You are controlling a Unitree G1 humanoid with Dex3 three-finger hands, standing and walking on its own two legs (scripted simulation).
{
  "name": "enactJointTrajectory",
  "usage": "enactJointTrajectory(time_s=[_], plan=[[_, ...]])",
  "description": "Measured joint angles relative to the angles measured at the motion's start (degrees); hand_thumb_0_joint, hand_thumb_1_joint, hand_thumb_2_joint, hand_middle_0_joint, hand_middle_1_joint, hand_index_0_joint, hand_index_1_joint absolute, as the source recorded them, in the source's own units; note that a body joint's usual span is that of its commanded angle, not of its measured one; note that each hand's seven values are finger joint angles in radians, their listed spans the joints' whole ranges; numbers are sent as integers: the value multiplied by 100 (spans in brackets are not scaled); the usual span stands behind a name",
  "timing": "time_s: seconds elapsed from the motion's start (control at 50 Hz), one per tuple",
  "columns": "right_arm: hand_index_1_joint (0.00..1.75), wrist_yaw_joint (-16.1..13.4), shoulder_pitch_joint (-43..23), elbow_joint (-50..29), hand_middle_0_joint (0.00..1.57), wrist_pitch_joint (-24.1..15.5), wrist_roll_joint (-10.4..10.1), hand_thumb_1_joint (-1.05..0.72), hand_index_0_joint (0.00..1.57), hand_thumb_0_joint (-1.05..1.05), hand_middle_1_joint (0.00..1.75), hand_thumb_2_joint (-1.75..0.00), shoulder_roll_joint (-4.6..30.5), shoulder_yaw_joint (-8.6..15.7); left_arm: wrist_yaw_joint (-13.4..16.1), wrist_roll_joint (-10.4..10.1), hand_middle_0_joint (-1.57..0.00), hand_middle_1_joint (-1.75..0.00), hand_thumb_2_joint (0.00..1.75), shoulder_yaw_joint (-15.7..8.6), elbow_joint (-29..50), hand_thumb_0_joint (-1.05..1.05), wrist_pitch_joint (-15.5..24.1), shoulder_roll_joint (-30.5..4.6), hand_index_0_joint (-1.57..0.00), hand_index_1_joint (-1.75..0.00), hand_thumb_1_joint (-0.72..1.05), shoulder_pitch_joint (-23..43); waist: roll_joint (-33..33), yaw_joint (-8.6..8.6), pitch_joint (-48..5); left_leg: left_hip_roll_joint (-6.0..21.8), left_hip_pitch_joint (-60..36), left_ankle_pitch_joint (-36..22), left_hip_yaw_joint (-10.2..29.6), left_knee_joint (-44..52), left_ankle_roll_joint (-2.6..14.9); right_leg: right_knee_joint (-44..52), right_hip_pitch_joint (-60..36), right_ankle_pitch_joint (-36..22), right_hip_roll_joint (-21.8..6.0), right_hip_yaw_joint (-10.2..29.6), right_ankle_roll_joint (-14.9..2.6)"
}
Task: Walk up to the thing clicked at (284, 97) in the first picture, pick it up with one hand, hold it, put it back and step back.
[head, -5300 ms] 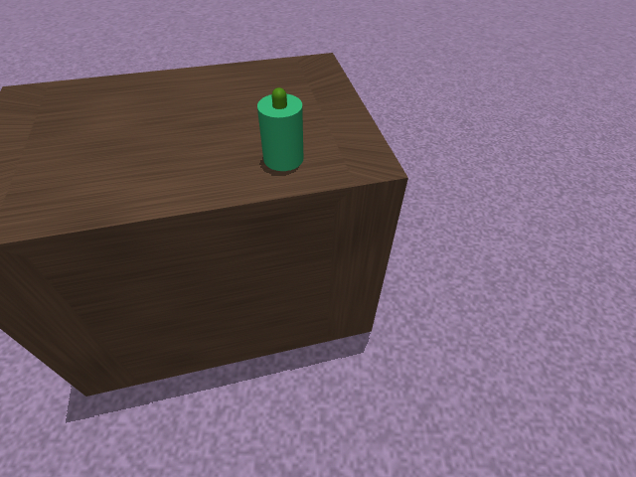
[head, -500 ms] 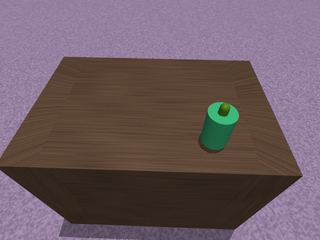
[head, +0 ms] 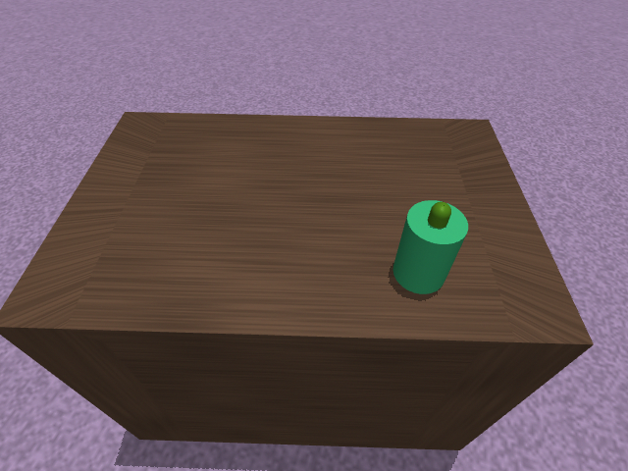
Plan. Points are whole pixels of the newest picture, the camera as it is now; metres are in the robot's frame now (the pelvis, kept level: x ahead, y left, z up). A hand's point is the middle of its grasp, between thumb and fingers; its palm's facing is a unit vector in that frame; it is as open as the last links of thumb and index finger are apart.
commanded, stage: stand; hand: right
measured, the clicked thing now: (429, 242) +0.45 -0.17 +0.00
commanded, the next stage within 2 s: rise first in 0.16 s
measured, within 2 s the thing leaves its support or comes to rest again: neither
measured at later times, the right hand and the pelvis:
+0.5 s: hand (499, 464) +0.16 -0.24 -0.13, palm faces +0.18 +0.93 -0.31, open 11.0 cm; pelvis -0.02 +0.00 -0.01, yaw -1 degrees
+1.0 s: hand (542, 429) +0.18 -0.26 -0.02, palm faces +0.31 +0.88 -0.35, open 17.4 cm; pelvis +0.01 +0.01 -0.01, yaw -2 degrees
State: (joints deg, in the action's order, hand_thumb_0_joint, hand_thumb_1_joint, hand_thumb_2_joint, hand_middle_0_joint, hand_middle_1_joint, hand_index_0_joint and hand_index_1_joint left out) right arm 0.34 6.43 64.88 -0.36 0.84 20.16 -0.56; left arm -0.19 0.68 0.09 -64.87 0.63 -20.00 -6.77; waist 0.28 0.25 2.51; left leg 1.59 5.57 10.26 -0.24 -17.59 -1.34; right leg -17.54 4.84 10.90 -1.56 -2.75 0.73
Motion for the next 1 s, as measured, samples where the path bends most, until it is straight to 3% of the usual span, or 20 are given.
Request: enactJointTrajectory(time_s=[0.28,0.36,0.4,0.46,0.54,0.64,0.78,0.84,1.0], plan=[[29,1,-2,-7,20,-3,-2,-90,21,1,29,-90,-6,2,5,-4,-20,-29,90,6,11,0,9,1,-20,-30,90,-6,-6,-2,15,0,-6,7,-3,-6,4,20,-17,-8,0,3,6],[23,-186,-71,-792,16,-246,-409,-84,16,1,23,-83,-134,87,179,-426,-16,-24,83,-77,774,1,310,110,-16,-24,83,-4,-24,-16,194,4,395,154,-31,-446,15,-464,420,148,-8,46,-9],[19,-272,-283,-970,14,-366,-454,-76,14,1,19,-76,-221,272,252,-482,-14,-19,75,-221,978,1,414,202,-13,-21,76,179,-15,-15,215,11,669,214,-53,-668,19,-688,705,199,-6,76,-10],[14,-348,-536,-1231,11,-414,-383,-61,11,1,13,-61,-316,559,328,-407,-11,-14,61,-442,1084,1,489,315,-10,-16,61,459,-10,-46,138,10,972,263,-69,-869,33,-894,1018,244,-11,101,-2],[9,-372,-224,-1936,9,-393,-329,-36,9,1,9,-41,-351,836,357,-289,-8,-10,41,-622,1484,1,459,444,-8,-10,38,317,-33,-45,-88,1,959,251,-110,-778,39,-832,1034,235,-19,138,12],[7,-416,448,-2815,7,-223,-349,-6,7,1,6,-25,-265,881,417,-283,-6,-7,24,-591,2027,0,320,532,-7,-7,9,-172,-90,-61,-285,-7,733,287,-146,-654,45,-730,830,272,-25,168,21],[6,-496,931,-3931,6,-272,-330,30,6,0,5,-12,-278,898,518,-277,-6,-6,12,-411,2896,0,338,655,-6,-6,-27,-596,-147,-118,-217,11,488,343,-177,-615,50,-641,576,287,-6,195,27],[6,-490,1069,-4374,6,-344,-323,41,6,0,5,-9,-312,943,512,-260,-6,-6,10,-346,3160,0,388,705,-6,-6,-37,-699,-152,-145,-210,17,390,369,-185,-608,52,-604,468,293,0,201,32],[5,-375,1439,-5213,6,-381,-363,54,6,0,5,-5,-366,1137,401,-245,-6,-5,7,-538,3147,-1,342,710,-6,-6,-50,-812,-201,-177,-209,30,210,416,-209,-590,51,-561,287,318,13,222,35]])
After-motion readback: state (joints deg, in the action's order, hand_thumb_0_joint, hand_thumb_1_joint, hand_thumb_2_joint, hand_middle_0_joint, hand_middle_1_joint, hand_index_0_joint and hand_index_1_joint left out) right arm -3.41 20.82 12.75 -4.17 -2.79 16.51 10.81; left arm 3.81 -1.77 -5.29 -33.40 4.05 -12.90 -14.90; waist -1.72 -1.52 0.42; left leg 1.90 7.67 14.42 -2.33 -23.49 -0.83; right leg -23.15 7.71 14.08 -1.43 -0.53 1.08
